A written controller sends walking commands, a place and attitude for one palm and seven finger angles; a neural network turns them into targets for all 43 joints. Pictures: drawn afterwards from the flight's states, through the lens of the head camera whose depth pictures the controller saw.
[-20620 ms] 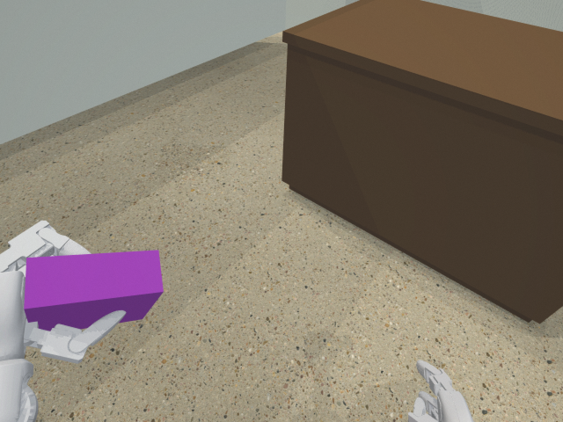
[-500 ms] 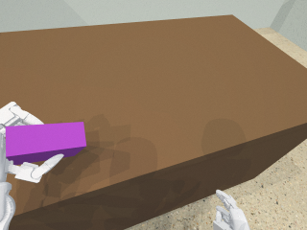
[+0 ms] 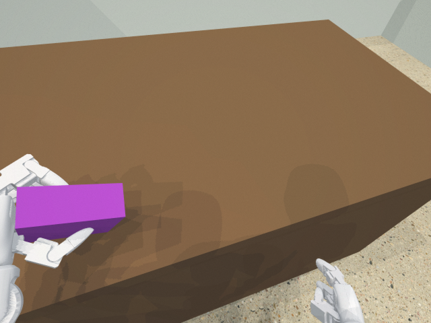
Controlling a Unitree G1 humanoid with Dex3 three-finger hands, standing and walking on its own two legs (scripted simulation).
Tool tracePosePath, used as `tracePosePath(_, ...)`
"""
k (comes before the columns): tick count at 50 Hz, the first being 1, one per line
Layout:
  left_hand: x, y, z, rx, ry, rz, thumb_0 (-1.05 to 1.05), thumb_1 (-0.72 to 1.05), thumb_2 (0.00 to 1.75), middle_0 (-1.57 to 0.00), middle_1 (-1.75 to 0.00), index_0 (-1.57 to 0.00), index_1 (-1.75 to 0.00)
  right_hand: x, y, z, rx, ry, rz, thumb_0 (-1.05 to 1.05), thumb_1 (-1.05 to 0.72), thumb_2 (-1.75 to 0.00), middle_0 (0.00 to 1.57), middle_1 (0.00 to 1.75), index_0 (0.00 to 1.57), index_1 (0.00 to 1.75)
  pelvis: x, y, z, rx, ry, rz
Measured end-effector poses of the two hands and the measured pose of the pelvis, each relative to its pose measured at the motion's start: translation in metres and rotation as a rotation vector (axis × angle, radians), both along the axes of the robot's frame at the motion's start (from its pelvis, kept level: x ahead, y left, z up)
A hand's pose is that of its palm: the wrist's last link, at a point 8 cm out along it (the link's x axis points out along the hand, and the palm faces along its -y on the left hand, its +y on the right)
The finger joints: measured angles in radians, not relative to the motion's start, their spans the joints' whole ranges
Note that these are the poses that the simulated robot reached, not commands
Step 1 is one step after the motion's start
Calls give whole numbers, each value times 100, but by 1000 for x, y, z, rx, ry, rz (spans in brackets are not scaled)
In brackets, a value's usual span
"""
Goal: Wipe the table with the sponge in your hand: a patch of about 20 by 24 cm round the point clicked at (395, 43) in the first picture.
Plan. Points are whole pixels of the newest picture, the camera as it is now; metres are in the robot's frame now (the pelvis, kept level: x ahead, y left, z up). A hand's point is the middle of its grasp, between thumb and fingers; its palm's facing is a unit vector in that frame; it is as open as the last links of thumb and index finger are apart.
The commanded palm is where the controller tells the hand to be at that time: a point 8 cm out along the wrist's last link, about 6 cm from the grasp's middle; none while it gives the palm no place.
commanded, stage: look again from close up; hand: left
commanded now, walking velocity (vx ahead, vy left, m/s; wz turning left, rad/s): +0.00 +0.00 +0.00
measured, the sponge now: (85, 212) +0.23 +0.22 +0.13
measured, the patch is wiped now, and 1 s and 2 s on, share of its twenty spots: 0.00 0.00 0.00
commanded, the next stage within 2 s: shuffle to correct the standing spot in 0.18 s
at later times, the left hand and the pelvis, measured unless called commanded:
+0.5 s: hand (62, 208) +0.22 +0.24 +0.15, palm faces +0.37 -0.85 -0.38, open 9.2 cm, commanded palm +0.16 +0.27 +0.17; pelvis +0.00 -0.01 +0.00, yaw +0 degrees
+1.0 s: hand (109, 215) +0.22 +0.17 +0.16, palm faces +0.33 -0.86 -0.39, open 9.2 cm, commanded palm +0.16 +0.21 +0.17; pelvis +0.00 -0.07 +0.00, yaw +0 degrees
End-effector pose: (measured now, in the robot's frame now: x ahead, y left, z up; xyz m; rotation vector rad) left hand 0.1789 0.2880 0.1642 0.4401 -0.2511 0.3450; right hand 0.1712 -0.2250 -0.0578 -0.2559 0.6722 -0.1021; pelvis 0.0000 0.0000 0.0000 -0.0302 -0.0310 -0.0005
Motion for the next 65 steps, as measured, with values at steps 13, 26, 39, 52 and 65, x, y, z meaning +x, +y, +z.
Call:
tracePosePath(13,0,-5,2,10,24,0,0,-43,105,-82,-140,-82,-140,-8,-3,-9,21,36,-22,2,-91,-90,21,30,20,30,1,-5,0,0,2,1)
tracePosePath(26,5,-13,4,2,23,-1,0,-43,105,-82,-140,-82,-140,-5,-6,-7,39,34,-19,2,-91,-90,21,30,20,30,1,-15,2,10,5,-2)
tracePosePath(39,4,-47,6,3,48,-17,0,-43,105,-81,-140,-82,-140,0,-39,-9,50,33,-28,1,-91,-90,21,30,20,30,2,-44,0,3,11,1)
tracePosePath(52,3,-78,7,4,54,-37,0,-43,105,-82,-140,-82,-140,-9,-82,-17,30,45,-81,1,-91,-90,21,30,20,30,1,-70,-6,0,10,-3)
tracePosePath(65,2,-75,7,12,44,-49,0,-43,105,-82,-140,-82,-140,-23,-82,-20,17,76,-96,2,-91,-90,20,30,20,30,-2,-69,-7,3,10,-7)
